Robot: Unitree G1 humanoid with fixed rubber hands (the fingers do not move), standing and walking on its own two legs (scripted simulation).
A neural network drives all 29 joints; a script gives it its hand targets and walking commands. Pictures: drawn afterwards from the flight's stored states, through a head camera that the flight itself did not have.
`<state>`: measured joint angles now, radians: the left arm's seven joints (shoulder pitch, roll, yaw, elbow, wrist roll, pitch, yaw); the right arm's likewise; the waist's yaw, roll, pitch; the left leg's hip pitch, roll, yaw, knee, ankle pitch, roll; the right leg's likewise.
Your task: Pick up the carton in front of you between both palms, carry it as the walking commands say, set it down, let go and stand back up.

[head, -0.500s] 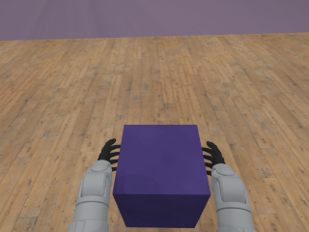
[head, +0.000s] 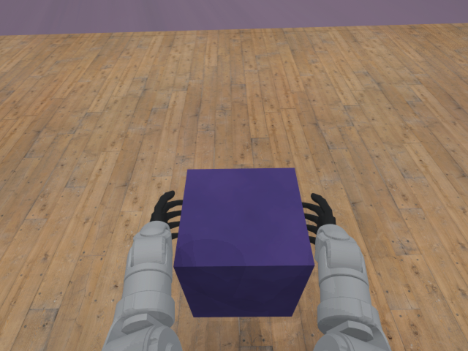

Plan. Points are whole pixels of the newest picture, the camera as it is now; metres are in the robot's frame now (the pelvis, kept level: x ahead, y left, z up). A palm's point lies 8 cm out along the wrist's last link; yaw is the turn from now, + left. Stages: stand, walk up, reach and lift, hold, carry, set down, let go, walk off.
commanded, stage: set down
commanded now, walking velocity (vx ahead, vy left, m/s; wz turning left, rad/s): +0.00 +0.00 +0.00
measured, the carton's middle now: (241, 246) +0.34 +0.00 -0.05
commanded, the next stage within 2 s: none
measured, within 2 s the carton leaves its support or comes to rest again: neither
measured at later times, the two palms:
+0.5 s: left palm (178, 253) +0.38 +0.16 -0.17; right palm (298, 253) +0.39 -0.14 -0.17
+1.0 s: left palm (191, 261) +0.44 +0.15 -0.32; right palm (290, 262) +0.44 -0.15 -0.33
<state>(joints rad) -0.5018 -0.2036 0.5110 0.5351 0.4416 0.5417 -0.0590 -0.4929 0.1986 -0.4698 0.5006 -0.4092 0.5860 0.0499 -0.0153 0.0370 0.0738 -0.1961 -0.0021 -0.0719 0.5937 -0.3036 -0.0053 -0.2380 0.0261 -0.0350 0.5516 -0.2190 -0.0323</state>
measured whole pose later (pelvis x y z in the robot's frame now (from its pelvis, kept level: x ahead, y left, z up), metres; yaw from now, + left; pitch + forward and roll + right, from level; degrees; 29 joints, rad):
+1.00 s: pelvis -0.05 +0.00 -0.23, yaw +2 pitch +46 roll +3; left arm -1.03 -0.03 0.50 0.62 0.19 0.29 0.06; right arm -1.04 0.00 -0.43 0.62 -0.24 0.33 -0.03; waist 0.00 0.03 -0.11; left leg -1.90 -0.07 -0.03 1.64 -0.55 -0.04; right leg -1.97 0.04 0.04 1.61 -0.44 0.00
